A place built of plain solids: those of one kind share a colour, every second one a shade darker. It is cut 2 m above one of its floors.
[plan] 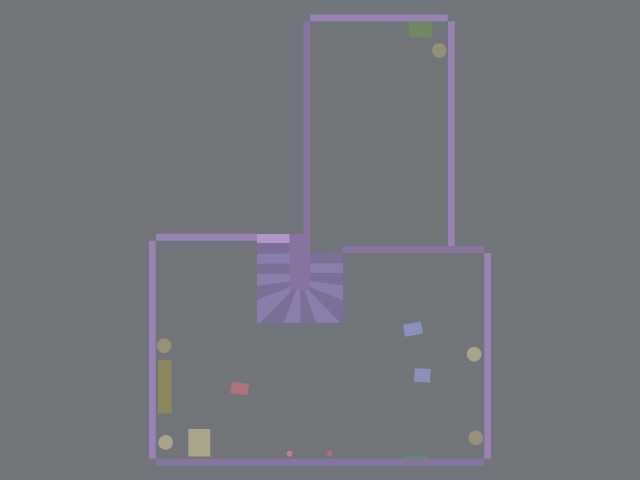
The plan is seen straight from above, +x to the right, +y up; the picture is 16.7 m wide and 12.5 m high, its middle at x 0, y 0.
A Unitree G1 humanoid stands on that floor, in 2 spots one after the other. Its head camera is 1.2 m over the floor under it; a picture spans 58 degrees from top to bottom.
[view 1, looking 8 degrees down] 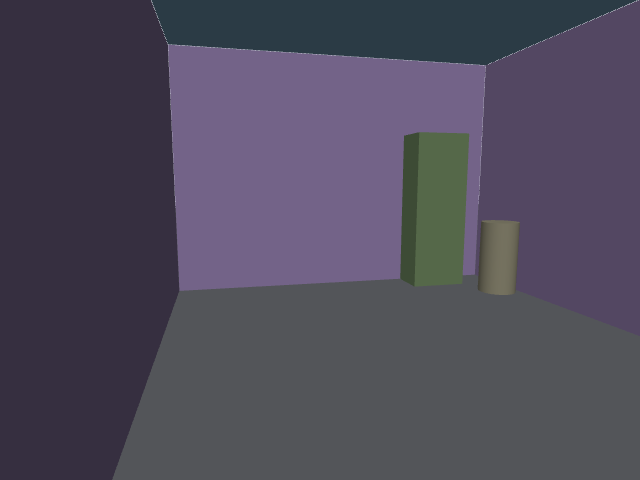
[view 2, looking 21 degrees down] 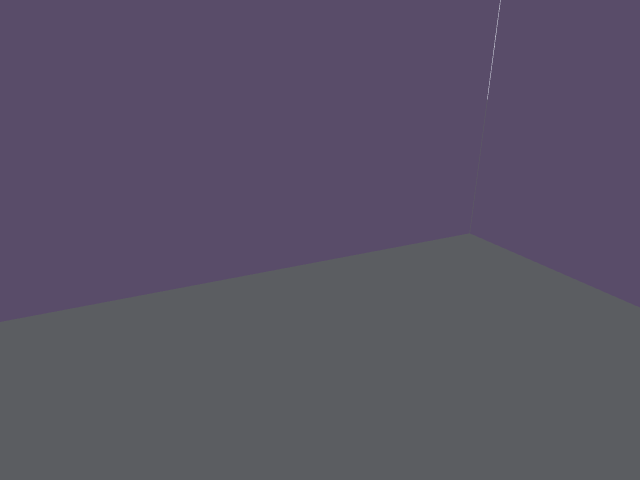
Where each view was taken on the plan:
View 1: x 0.20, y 0.89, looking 77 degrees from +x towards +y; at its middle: wall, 4.97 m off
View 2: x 2.21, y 3.22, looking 155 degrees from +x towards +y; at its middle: wall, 2.91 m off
